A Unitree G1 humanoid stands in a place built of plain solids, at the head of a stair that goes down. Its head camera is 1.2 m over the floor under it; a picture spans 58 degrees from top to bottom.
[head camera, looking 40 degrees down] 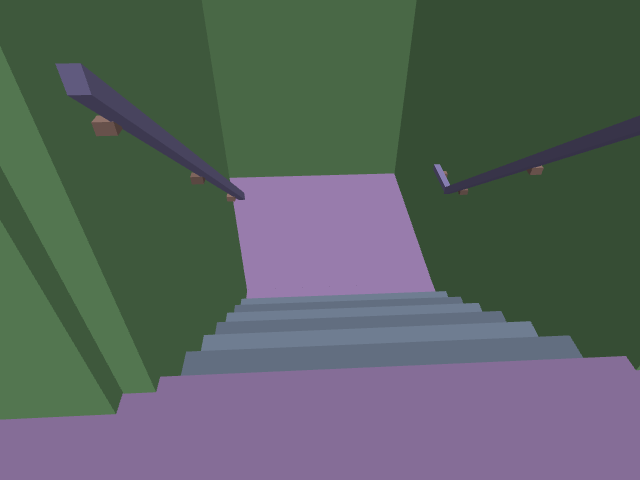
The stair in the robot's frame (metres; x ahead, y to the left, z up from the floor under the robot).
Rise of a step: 0.19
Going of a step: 0.23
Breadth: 1.50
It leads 3 degrees to the left of straight ahead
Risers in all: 7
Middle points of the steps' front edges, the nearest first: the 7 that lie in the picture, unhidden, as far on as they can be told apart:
0.80 -0.25 0.00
1.03 -0.24 -0.19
1.26 -0.23 -0.38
1.48 -0.21 -0.57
1.71 -0.20 -0.76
1.94 -0.19 -0.95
2.17 -0.18 -1.14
